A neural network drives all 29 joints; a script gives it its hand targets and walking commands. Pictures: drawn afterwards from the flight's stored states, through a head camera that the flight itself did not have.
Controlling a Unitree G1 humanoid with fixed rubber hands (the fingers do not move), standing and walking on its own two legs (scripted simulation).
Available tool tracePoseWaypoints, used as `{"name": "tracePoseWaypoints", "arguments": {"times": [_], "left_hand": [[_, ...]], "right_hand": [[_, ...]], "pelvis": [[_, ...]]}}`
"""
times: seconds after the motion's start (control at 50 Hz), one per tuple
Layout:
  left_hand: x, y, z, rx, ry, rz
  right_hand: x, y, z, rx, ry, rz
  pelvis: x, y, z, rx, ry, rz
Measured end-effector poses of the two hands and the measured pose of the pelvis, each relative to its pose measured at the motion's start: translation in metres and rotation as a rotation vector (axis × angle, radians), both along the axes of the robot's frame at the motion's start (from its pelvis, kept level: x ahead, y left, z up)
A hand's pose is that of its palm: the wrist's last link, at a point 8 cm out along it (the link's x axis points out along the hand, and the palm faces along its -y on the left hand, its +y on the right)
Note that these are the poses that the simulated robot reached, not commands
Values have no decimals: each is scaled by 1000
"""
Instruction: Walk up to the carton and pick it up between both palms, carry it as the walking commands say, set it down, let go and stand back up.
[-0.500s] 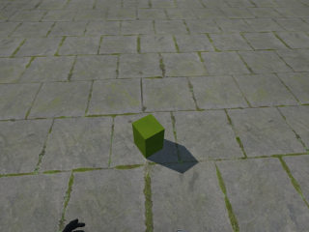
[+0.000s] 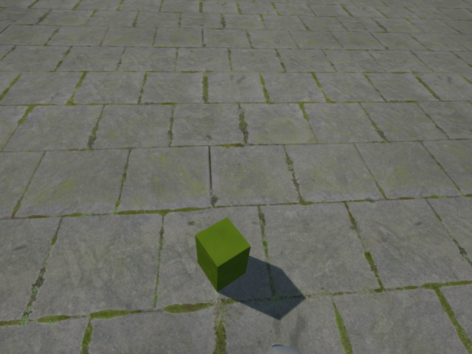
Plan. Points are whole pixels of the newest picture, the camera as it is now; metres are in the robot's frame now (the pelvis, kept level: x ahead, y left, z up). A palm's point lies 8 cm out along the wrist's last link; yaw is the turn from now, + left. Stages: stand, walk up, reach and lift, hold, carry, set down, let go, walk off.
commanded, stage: walk up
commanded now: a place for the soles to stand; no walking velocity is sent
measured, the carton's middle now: (222, 254) +0.63 +0.00 -0.65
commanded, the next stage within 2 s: none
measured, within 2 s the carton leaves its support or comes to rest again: neither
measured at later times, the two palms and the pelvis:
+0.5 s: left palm (115, 348) +0.19 +0.20 -0.12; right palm (379, 335) +0.19 -0.29 -0.13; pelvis +0.08 -0.05 -0.02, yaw +3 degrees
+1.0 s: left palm out of the picture +0.16 +0.22 -0.11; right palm out of the picture +0.15 -0.30 -0.11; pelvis +0.08 -0.06 +0.00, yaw +11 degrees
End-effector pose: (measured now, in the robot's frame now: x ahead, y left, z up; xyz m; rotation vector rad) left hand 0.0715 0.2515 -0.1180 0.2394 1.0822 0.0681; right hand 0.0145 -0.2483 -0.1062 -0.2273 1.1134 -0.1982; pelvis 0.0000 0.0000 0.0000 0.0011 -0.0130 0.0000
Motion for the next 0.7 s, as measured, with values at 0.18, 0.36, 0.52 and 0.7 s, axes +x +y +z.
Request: {"name": "tracePoseWaypoints", "arguments": {"times": [0.18, 0.36, 0.52, 0.7], "left_hand": [[117, -63, -3, 1, -148, -40], [126, -64, -3, 5, -126, 25], [111, -44, 1, 55, -102, 83], [86, -32, 1, 62, -75, 136]], "right_hand": [[29, -48, -40, 27, 158, -38], [124, -37, -32, 37, 13, 76], [181, -45, -19, 20, -76, 144], [190, -36, -14, 26, -94, 199]], "pelvis": [[54, -40, -22, 24, -9, 23], [72, -43, -18, -3, -16, 46], [78, -49, -16, -4, -16, 65], [73, -47, -13, -8, -10, 90]]}}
